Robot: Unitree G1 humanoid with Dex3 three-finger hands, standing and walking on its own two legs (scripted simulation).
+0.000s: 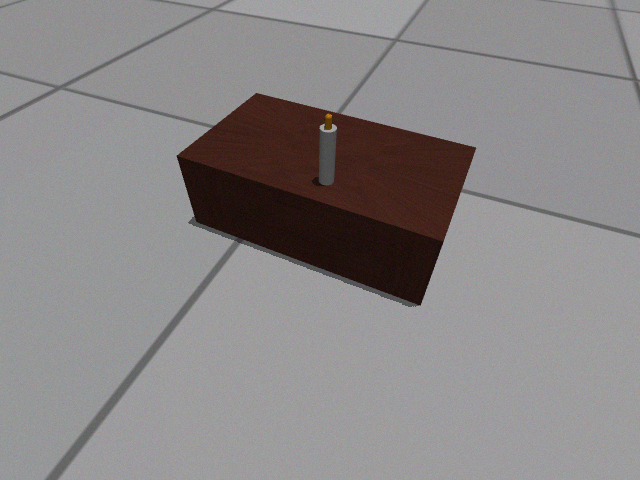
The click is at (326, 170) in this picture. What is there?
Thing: necked bottle
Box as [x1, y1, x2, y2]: [319, 114, 336, 184]
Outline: 330,114 325,115 325,123 320,126 319,133 319,182 322,184 332,183 334,174 336,127 331,123
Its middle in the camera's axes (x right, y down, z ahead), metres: +0.02 -0.33 +1.35
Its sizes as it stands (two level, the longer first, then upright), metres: 0.057 0.057 0.267
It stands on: a support 0.36 m high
